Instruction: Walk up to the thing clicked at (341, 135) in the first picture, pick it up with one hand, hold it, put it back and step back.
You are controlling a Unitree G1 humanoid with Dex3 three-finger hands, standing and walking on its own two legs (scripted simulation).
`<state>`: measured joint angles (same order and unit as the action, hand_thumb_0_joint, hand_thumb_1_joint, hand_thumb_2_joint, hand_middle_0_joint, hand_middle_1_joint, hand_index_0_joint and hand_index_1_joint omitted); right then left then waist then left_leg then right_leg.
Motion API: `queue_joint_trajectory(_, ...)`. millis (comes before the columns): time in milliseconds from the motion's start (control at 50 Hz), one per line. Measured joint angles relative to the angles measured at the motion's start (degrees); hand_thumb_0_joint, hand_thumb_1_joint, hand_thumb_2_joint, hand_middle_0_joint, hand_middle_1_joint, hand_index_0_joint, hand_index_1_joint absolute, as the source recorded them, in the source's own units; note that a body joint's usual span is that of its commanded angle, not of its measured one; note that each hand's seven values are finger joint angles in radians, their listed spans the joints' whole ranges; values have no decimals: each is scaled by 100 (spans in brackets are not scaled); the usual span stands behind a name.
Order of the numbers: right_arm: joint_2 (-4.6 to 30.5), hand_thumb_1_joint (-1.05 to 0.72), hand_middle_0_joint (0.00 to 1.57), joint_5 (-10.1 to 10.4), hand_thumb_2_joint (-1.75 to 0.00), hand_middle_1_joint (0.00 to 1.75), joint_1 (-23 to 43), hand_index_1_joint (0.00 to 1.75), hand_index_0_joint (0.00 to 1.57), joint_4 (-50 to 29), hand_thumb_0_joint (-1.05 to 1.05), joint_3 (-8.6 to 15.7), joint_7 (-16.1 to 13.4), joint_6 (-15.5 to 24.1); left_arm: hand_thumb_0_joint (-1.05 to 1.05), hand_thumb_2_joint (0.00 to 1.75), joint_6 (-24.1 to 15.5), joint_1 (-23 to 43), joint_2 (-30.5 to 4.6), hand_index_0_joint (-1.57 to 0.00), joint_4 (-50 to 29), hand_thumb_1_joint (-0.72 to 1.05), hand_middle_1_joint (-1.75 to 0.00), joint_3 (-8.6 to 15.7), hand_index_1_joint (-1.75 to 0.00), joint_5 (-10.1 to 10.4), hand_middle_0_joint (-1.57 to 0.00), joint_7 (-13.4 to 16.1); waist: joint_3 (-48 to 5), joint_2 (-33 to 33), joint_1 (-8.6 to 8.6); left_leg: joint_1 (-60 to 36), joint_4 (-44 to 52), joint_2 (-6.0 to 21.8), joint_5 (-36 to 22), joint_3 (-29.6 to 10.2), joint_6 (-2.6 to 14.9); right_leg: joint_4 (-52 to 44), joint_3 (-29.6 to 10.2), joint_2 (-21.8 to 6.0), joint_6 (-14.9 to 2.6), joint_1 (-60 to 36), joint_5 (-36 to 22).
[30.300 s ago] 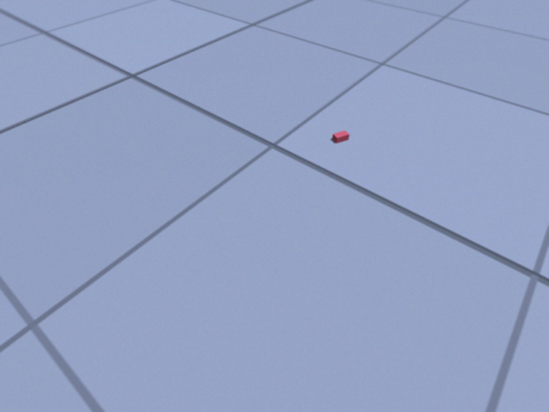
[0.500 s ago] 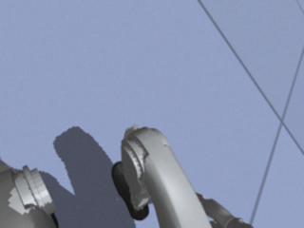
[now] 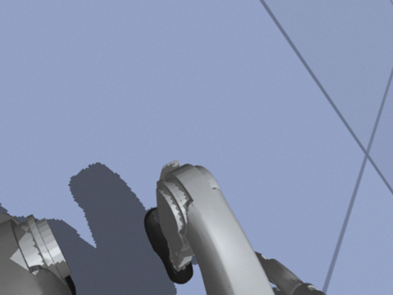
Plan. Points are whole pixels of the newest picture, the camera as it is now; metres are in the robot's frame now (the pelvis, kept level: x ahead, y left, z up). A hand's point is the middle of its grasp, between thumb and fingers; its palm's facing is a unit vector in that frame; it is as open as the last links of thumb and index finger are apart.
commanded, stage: settle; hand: left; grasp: from above
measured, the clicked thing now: out of the picture +0.45 +0.35 -0.28
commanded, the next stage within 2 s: lift in 0.76 s
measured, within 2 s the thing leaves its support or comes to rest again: leaves its support in 0.10 s
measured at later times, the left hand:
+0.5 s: hand out of the picture +0.43 +0.36 -0.17, palm faces -0.43 -0.09 -0.90, open 7.6 cm
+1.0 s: hand out of the picture +0.42 +0.35 -0.11, palm faces -0.45 -0.09 -0.89, open 7.6 cm
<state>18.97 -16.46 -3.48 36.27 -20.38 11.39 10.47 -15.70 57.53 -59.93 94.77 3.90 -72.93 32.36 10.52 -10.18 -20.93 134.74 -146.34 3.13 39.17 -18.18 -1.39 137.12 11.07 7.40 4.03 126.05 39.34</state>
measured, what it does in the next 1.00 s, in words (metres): stands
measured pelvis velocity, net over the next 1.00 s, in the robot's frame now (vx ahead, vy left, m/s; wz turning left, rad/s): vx -0.01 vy -0.01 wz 0.11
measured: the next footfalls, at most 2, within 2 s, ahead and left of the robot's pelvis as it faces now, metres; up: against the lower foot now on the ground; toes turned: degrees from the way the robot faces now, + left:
none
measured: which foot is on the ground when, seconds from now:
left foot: down 0.00-1.00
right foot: down 0.00-1.00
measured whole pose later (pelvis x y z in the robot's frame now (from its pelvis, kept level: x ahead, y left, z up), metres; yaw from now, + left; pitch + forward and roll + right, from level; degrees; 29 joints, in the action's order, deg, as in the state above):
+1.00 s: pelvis -0.01 -0.01 +0.04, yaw +6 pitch +31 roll -10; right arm 17.1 -6.9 -9.8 37.6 -7.3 6.7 -1.0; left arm -11.1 52.8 -45.4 69.4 0.5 -67.8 10.4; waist -0.7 -0.6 -13.1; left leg 133.5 -135.8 1.8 34.7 -11.2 -0.9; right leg 131.6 6.4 3.8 2.5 125.6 38.5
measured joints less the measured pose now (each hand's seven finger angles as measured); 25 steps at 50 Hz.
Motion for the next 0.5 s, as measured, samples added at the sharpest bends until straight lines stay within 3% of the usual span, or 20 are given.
queue_joint_trajectory(140, -18, -92, 20, 57, -90, 29, -82, 30, 20, 30, 1, 123, 19, -35, 0, 11, 82, -178, 172, -100, -429, 36, -14, 113, -12, -8, -99, -139, -135, 72, 78, 27, 21, -16, 2, 16, -10, -2, -7, -23, -22, 24, 23)
queue_joint_trajectory(300, -54, -92, 20, 238, -90, 29, -212, 30, 20, 106, 1, 483, 67, -134, 0, 12, 306, -399, 545, -101, -1145, 35, -13, 65, -12, 87, -100, -524, -461, 323, 273, 110, 119, -66, -46, 109, -8, -31, -58, -100, -77, 80, 61)
queue_joint_trajectory(500, -114, -92, 20, 620, -90, 29, -321, 30, 20, 127, 1, 900, 15, -460, 0, 9, 513, -483, 1050, -101, -1718, 35, -12, -299, -10, 354, -101, -1267, -863, 700, 566, 122, 379, -90, -166, 366, 66, -146, -236, -200, -82, 88, 68)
